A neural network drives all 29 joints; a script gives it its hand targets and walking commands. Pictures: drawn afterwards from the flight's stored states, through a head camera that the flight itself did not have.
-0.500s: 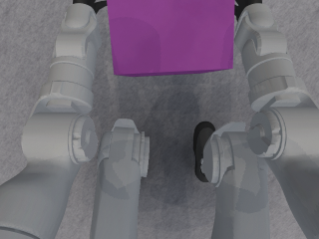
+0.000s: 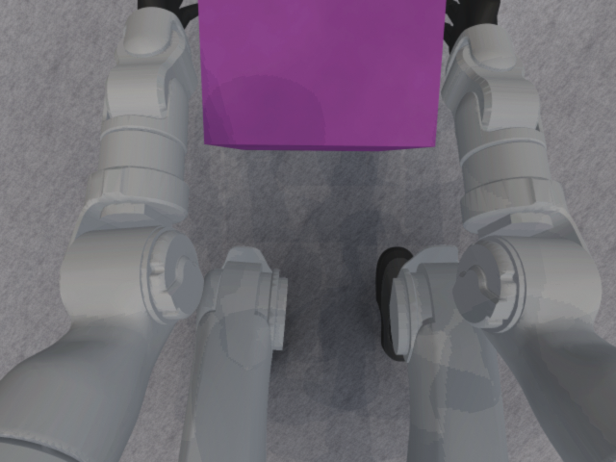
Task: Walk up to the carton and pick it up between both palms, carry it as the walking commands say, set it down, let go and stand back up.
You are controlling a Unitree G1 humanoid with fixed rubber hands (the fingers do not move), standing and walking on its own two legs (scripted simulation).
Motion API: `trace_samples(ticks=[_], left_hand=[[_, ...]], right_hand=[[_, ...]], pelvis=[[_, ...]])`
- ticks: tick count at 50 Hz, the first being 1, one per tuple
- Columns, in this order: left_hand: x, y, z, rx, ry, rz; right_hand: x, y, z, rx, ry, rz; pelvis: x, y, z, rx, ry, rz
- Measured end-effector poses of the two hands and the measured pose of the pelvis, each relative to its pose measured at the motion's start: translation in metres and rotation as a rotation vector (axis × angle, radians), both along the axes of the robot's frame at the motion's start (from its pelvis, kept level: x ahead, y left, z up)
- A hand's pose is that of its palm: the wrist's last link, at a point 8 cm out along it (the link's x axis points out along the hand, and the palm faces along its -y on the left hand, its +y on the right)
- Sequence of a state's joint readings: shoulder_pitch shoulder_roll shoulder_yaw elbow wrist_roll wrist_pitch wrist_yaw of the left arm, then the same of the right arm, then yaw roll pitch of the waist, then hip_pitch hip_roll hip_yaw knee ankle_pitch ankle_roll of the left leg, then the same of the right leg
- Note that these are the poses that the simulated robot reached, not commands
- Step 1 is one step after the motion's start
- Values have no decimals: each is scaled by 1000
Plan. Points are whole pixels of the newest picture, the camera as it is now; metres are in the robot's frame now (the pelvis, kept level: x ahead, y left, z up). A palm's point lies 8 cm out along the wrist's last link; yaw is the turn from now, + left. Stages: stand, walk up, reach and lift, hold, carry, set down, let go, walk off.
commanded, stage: reach and lift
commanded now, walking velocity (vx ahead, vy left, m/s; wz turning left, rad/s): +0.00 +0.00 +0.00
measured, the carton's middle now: (315, 62) +0.53 +0.01 -0.20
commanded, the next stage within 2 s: none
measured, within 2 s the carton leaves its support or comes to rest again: neither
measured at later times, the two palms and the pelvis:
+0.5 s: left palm out of the picture +0.54 +0.15 -0.06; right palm (500, 18) +0.53 -0.14 -0.07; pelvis +0.01 +0.00 +0.04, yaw +0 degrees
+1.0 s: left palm out of the picture +0.52 +0.15 +0.02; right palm out of the picture +0.51 -0.15 +0.01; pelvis +0.00 -0.01 +0.09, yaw +0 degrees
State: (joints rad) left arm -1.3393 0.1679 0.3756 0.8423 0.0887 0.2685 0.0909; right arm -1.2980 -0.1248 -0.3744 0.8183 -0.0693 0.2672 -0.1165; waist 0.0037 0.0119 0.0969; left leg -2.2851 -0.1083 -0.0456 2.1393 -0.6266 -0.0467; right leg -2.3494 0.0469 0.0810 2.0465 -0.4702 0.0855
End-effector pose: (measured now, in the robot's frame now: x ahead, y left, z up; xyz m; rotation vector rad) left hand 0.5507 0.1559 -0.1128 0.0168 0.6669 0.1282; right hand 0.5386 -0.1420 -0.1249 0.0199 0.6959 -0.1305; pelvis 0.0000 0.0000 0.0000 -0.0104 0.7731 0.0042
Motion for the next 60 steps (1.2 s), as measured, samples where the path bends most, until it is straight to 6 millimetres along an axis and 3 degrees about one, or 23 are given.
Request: trace_samples(ticks=[18,42,60], left_hand=[[-2,-3,37,-4,-6,-1],[-24,-3,113,-14,0,7],[-39,-7,168,-18,0,14]], right_hand=[[-6,-2,34,10,-6,-17],[-26,-3,113,3,0,-20],[-39,-7,170,7,-1,-21]], pelvis=[[7,-5,30,10,62,-6],[0,-5,77,11,53,-9],[6,-6,115,15,30,-12]])
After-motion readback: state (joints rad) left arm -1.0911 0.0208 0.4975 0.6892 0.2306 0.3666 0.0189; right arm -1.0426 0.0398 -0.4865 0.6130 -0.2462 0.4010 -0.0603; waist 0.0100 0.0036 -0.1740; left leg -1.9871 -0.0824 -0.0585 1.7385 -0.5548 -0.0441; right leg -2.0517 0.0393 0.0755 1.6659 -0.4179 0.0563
